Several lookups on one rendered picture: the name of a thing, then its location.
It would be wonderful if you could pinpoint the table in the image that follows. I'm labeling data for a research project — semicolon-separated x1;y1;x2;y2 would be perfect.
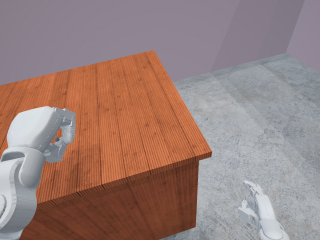
0;50;212;240

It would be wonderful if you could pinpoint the right robot hand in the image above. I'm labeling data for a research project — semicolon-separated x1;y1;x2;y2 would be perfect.
238;180;278;227

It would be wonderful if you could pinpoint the robot right forearm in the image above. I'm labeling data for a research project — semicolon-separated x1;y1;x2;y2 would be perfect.
258;218;290;240

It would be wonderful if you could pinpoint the robot left forearm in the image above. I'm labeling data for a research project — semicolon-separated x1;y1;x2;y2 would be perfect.
0;146;46;240

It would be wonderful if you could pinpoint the left robot hand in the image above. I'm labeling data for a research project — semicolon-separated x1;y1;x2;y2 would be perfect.
7;106;76;163

